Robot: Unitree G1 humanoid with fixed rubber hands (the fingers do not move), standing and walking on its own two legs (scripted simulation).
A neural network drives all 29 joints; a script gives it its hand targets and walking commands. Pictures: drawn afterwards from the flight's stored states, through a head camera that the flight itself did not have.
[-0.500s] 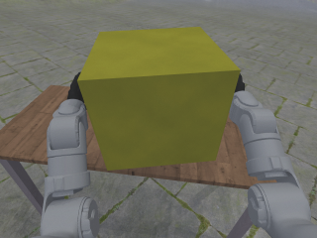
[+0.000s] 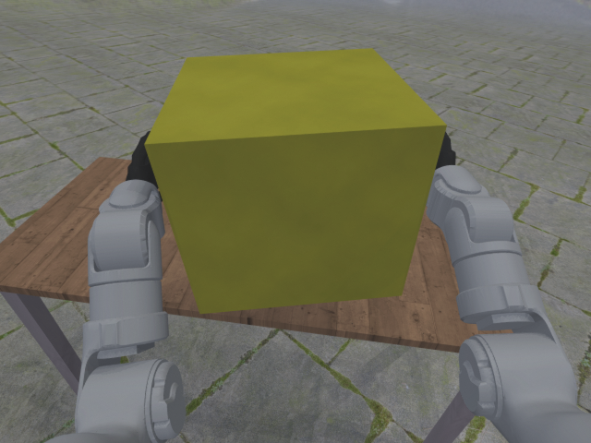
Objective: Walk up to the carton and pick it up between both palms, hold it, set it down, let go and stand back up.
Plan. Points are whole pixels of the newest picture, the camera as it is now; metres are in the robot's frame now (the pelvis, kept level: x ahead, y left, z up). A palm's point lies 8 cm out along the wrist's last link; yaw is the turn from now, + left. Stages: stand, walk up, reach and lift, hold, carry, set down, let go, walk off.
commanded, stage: hold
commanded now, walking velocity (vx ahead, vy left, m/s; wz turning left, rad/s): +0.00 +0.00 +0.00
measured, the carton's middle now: (291, 173) +0.42 +0.01 +0.21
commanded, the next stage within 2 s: set down in 1.64 s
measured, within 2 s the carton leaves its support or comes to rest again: neither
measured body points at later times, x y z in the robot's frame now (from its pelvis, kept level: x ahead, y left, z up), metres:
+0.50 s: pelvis +0.00 +0.00 +0.00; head -0.06 +0.02 +0.45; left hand +0.37 +0.19 +0.22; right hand +0.38 -0.18 +0.24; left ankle +0.03 +0.09 -0.75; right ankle +0.03 -0.10 -0.75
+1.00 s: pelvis +0.00 +0.00 +0.00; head -0.05 +0.01 +0.45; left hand +0.38 +0.18 +0.22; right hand +0.38 -0.20 +0.22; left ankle +0.03 +0.09 -0.75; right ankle +0.03 -0.10 -0.75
